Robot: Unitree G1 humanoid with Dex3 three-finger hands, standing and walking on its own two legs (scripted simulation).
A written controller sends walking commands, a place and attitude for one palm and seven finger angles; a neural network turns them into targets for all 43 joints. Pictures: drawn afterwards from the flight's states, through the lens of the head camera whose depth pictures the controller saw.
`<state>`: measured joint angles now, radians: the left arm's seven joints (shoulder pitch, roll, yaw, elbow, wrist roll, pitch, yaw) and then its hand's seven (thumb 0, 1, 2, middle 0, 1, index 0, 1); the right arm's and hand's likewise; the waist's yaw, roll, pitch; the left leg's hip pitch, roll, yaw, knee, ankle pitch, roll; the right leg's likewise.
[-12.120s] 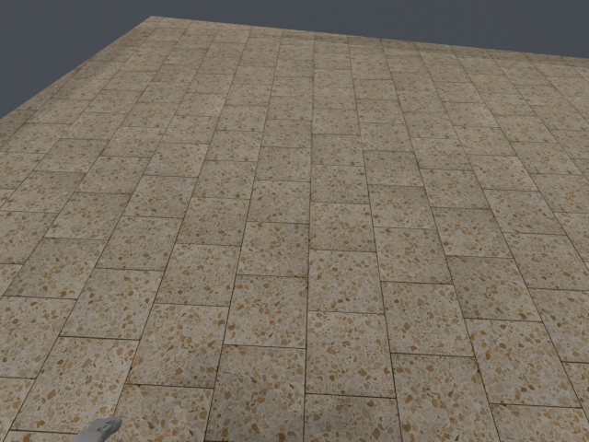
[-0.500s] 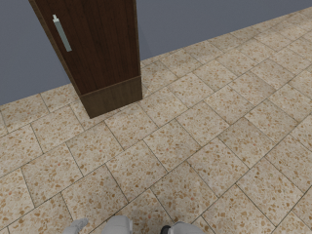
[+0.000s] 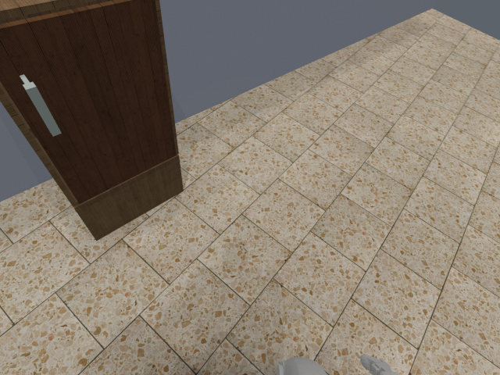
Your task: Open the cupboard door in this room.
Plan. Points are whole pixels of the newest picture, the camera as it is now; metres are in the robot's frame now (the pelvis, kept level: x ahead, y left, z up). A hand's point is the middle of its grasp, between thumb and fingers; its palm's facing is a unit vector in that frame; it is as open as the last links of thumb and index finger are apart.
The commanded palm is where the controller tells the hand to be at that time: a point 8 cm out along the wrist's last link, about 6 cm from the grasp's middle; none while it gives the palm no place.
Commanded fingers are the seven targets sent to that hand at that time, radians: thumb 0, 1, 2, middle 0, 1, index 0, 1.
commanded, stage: walk to a spot facing it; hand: left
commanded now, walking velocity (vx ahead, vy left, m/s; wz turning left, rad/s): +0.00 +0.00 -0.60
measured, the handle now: (40, 106) +0.62 +0.57 -0.05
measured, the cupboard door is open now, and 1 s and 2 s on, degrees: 0 0 0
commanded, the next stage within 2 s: turn to face it in 1.36 s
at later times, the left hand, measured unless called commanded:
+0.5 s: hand (206, 343) +0.18 +0.09 -0.15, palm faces -0.31 -0.91 -0.28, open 7.4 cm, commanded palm none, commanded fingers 0.00 0.90 0.90 -0.20 -0.30 -0.20 -0.30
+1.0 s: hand (184, 354) +0.17 +0.13 -0.19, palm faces -0.38 -0.91 -0.17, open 7.4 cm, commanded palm none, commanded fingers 0.00 0.90 0.90 -0.20 -0.30 -0.20 -0.30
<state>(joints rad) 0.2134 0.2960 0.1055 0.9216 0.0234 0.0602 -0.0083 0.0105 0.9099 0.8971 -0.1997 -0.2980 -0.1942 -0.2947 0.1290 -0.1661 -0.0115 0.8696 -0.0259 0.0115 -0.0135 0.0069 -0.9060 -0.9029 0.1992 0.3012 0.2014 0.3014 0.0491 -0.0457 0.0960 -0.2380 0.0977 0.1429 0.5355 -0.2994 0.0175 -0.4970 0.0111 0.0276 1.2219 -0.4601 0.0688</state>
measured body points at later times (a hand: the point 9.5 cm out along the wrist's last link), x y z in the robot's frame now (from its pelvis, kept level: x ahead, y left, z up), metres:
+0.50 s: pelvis +0.00 -0.06 -0.01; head +0.02 -0.10 +0.44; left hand +0.20 +0.14 -0.12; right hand -0.07 -0.31 -0.17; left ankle +0.01 +0.10 -0.66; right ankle -0.02 -0.14 -0.74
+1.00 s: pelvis +0.15 -0.06 -0.01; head +0.18 -0.06 +0.43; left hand +0.19 +0.17 -0.17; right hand +0.17 -0.34 -0.13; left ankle +0.25 +0.00 -0.74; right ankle -0.01 -0.13 -0.72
